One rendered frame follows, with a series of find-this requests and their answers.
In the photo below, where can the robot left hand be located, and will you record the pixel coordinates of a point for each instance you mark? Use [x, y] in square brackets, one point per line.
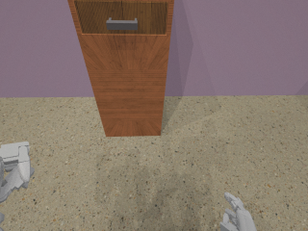
[15, 159]

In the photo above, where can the cabinet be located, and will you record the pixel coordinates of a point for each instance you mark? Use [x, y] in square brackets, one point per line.
[128, 75]

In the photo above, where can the drawer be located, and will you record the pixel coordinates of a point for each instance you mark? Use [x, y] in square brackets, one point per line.
[93, 15]

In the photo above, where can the handle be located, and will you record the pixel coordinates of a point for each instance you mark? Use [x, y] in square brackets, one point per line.
[122, 24]

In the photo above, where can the robot right hand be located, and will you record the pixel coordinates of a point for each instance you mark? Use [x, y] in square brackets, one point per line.
[241, 221]

